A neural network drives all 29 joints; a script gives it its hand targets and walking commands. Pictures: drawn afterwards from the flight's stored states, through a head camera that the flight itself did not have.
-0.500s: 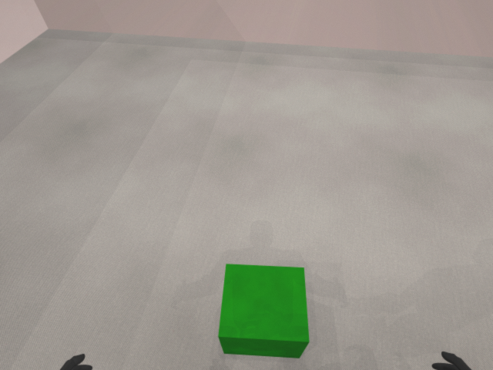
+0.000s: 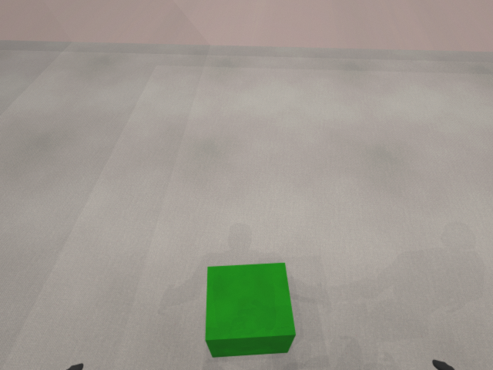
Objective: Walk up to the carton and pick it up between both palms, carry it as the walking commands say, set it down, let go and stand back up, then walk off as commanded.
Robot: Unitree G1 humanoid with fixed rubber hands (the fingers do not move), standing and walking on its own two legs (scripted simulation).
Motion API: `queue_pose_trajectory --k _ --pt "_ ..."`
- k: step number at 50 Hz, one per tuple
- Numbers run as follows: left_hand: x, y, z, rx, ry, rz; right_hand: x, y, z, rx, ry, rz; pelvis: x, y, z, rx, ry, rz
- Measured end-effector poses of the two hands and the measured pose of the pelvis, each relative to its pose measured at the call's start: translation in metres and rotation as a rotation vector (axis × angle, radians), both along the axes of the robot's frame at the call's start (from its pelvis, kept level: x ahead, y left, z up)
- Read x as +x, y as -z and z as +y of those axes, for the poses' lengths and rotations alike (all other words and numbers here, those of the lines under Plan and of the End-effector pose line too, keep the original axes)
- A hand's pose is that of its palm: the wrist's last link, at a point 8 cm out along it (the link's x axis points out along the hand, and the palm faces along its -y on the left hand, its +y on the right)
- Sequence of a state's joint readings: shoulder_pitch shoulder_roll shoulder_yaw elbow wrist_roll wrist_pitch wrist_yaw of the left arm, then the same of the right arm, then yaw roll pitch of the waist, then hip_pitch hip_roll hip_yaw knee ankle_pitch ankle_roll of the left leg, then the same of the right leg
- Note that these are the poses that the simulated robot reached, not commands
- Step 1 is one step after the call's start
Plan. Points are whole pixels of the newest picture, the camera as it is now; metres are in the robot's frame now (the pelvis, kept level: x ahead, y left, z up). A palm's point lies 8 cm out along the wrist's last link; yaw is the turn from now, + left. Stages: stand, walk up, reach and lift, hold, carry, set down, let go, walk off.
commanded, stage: walk up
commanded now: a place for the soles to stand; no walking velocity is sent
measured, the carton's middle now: (248, 310) +0.43 +0.01 -0.64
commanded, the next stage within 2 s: reach and lift in 1.02 s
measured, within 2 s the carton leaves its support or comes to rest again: neither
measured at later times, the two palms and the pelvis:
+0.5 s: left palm out of the picture +0.14 +0.31 -0.09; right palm out of the picture +0.12 -0.33 -0.10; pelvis +0.01 -0.01 +0.01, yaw -1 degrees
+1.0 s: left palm out of the picture +0.14 +0.32 -0.10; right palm out of the picture +0.12 -0.32 -0.09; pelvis +0.02 +0.00 +0.00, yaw -3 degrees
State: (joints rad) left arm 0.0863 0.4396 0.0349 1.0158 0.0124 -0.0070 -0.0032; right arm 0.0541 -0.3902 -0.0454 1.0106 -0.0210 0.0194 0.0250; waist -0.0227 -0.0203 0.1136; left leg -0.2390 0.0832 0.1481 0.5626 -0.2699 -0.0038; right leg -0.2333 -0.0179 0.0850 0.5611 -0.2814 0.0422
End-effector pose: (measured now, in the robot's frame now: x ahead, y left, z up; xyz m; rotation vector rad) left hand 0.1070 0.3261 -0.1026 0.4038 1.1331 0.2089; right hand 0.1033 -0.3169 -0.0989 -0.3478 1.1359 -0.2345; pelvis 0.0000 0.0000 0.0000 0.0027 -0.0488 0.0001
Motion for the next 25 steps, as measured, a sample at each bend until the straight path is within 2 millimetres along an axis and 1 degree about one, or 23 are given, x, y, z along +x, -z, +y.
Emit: queue_pose_trajectory --k 7,12,18,25 --pt "-0.003 -0.003 -0.012 0.004 0.002 0.015 0.015 -0.002 -0.013 0.0 0.003 -0.031 0.005 -0.002 -0.007 0.004 0.009 0.007" --pt "0.001 -0.009 -0.012 0.025 0.001 0.005 0.023 0.0 -0.014 0.014 0.004 -0.054 0.009 -0.002 -0.01 0.006 0.009 0.007" --pt "0.015 -0.016 -0.012 0.034 0.02 -0.019 0.024 0.001 -0.012 0.029 0.014 -0.057 0.011 -0.004 -0.011 0.007 0.018 0.007" --pt "0.031 -0.016 -0.016 0.023 0.045 -0.038 0.016 0.001 -0.01 0.029 0.034 -0.036 0.012 -0.005 -0.009 0.008 0.023 0.013"
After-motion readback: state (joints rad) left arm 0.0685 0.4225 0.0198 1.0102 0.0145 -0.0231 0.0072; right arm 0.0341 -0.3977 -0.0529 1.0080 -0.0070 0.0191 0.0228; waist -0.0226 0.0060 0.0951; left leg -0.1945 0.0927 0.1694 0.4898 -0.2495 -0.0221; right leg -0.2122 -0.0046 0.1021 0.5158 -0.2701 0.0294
